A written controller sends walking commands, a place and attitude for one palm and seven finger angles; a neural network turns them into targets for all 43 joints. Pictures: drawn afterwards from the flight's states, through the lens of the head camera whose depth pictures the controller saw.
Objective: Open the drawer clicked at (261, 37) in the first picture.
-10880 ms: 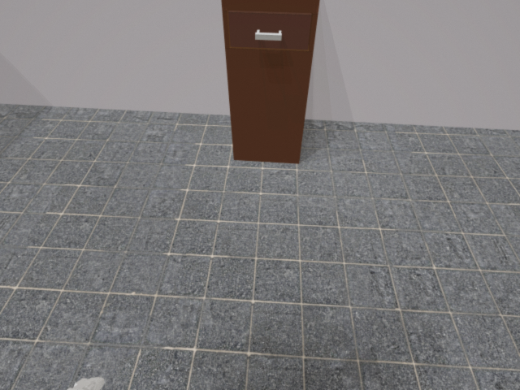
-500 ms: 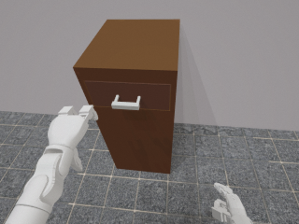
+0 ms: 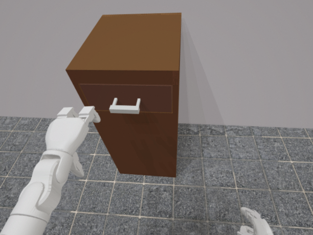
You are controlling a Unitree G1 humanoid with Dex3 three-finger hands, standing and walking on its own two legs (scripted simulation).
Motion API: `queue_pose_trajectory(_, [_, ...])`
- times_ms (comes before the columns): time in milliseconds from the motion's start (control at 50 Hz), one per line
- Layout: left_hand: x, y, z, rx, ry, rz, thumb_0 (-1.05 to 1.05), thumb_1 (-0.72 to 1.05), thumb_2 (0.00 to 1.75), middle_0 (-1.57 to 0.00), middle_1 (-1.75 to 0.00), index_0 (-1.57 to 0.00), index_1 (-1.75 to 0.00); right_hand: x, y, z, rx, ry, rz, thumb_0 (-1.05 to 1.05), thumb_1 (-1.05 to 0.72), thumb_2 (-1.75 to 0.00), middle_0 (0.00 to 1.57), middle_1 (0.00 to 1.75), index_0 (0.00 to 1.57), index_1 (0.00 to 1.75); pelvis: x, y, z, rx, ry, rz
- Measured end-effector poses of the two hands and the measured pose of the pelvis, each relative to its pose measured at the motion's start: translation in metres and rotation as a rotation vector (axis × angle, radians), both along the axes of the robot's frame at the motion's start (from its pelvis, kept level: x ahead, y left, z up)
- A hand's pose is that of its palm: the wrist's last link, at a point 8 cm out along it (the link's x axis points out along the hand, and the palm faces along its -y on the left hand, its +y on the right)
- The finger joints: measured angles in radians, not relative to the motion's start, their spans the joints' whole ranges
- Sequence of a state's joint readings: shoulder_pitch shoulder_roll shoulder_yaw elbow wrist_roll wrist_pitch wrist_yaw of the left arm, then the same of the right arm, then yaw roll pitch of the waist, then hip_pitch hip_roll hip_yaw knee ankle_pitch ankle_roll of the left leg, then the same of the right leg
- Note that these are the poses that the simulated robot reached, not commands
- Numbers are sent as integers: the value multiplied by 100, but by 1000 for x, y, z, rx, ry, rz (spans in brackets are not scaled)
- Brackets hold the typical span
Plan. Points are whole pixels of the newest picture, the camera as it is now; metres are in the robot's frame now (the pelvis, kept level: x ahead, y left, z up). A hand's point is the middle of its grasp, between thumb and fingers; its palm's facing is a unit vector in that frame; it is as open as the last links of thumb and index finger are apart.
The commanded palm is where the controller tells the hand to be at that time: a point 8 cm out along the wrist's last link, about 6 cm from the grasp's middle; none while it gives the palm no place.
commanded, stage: move the hooked fingers above the handle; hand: left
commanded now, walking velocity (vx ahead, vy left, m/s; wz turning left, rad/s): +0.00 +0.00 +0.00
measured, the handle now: (125, 105) +0.54 +0.20 -0.03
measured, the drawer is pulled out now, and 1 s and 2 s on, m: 0.00 0.00 0.00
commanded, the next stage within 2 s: none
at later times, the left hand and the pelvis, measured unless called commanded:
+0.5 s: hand (93, 130) +0.35 +0.23 +0.06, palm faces +0.01 -0.05 -1.00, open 13.9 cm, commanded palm +0.34 +0.23 +0.12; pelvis +0.00 +0.00 +0.00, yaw +0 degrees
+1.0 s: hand (108, 116) +0.42 +0.21 +0.04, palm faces -0.04 -0.02 -1.00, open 13.9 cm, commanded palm +0.41 +0.21 +0.10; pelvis +0.00 +0.00 -0.01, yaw +0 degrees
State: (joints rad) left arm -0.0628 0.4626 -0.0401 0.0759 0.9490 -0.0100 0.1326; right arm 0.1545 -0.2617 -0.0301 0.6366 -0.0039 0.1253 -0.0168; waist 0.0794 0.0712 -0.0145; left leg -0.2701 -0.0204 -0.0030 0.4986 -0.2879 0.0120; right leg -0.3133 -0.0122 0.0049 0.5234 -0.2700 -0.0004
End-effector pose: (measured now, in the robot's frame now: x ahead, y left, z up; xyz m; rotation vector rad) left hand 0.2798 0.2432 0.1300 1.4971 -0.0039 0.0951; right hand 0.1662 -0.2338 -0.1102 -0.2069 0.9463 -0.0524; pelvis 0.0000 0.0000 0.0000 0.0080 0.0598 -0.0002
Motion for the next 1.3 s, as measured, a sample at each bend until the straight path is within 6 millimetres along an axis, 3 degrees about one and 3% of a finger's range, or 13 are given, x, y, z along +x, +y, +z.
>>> queue_pose_trajectory(180, [4, -2, -4, -4, 42, 18, -1, -49, 30, -32, -120, -32, -120, 16, 10, 6, 20, -55, 23, 1, -91, -89, 20, 30, 20, 30, -2, -3, 0, 1, -5, 7])
queue_pose_trajectory(320, [19, -9, -8, 3, 44, -25, -1, -49, 30, -32, -120, -32, -120, 14, 11, 5, 10, -57, 22, 1, -91, -89, 20, 30, 20, 30, -4, -4, -2, 0, 8, 13])
queue_pose_trajectory(760, [93, -33, -26, 36, 58, -61, -1, -49, 30, -32, -120, -32, -120, -67, -17, -21, -22, 149, -137, 1, -91, -89, 20, 30, 20, 30, -2, 1, -9, 2, 81, -10])
queue_pose_trajectory(980, [122, -30, -36, 52, 102, -39, -1, -49, 30, -32, -120, -32, -120, -87, -26, -24, -43, 193, -180, 1, -91, -89, 20, 30, 20, 30, 0, -1, -11, -1, 119, -9])
queue_pose_trajectory(1180, [150, -49, -40, 49, 79, -74, -1, -49, 30, -32, -120, -32, -120, -105, -31, -30, -50, 249, -202, 1, -91, -89, 20, 30, 20, 30, 2, 0, -16, -3, 164, -10])
queue_pose_trajectory(1300, [165, -49, -46, 67, 92, -29, 0, -49, 30, -32, -120, -32, -120, -120, -30, -32, -47, 279, -234, 1, -91, -89, 20, 30, 20, 30, 2, -1, -17, -3, 186, -19])
